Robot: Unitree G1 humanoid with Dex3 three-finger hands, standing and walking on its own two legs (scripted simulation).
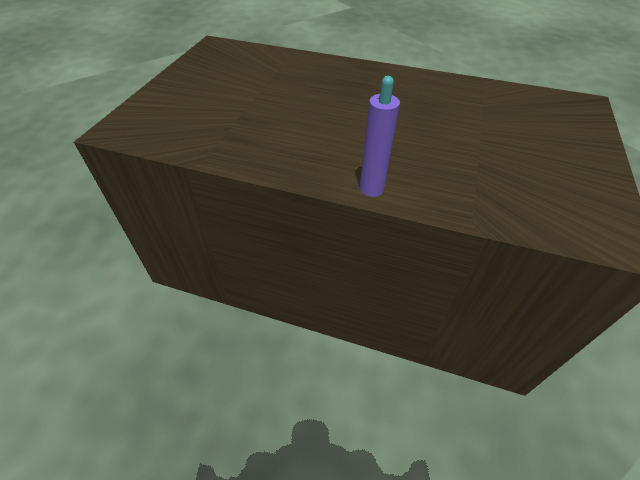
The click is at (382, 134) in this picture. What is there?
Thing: necked bottle
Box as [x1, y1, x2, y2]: [360, 76, 399, 196]
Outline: 390,76 385,76 382,79 380,93 372,96 369,102 360,179 360,190 364,194 370,196 378,195 383,191 399,105 398,99 391,94 393,79
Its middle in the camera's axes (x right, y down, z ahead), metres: +0.13 -0.20 +0.79
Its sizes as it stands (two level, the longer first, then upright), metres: 0.057 0.057 0.270
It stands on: a support 0.65 m high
